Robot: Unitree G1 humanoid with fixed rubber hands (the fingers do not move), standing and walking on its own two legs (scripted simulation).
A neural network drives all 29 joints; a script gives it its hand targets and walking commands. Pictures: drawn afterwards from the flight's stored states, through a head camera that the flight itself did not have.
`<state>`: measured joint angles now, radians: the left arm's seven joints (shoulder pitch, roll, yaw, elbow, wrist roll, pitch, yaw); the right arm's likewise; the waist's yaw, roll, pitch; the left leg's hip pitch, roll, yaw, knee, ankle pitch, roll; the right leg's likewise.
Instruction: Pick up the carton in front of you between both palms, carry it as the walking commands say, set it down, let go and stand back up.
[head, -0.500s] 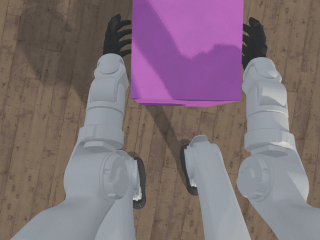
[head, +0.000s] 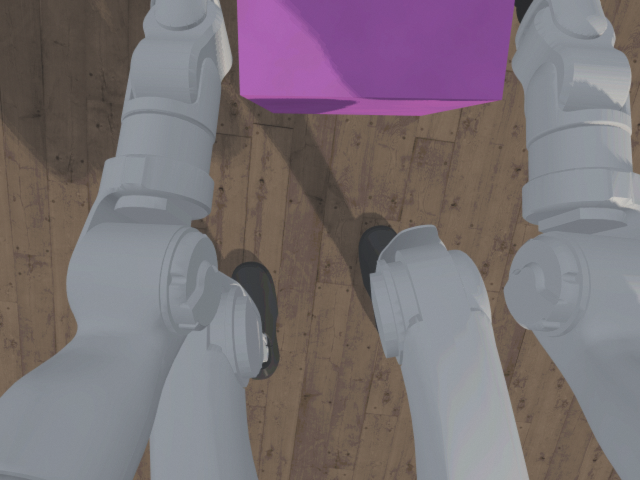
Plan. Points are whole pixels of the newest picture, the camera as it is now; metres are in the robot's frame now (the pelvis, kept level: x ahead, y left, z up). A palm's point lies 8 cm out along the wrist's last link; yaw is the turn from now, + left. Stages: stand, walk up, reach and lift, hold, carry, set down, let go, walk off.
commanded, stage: set down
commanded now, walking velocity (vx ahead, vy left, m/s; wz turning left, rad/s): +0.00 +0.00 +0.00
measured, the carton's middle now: (359, 7) +0.53 -0.13 -0.24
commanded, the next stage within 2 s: none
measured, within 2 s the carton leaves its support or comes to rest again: rests again in 0.44 s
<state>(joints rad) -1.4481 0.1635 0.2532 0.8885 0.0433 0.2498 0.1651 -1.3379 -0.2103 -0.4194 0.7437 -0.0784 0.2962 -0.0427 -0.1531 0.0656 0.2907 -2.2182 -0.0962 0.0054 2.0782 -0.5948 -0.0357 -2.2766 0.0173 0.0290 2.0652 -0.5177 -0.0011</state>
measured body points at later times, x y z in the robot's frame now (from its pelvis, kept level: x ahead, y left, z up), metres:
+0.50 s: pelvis +0.00 +0.01 -0.03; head +0.37 -0.04 +0.22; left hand +0.57 +0.03 -0.21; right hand +0.50 -0.27 -0.20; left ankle +0.10 +0.12 -0.37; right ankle +0.11 -0.12 -0.37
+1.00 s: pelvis -0.01 +0.01 -0.03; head +0.36 -0.04 +0.21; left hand +0.58 +0.03 -0.21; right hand +0.50 -0.28 -0.20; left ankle +0.10 +0.12 -0.37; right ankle +0.11 -0.12 -0.37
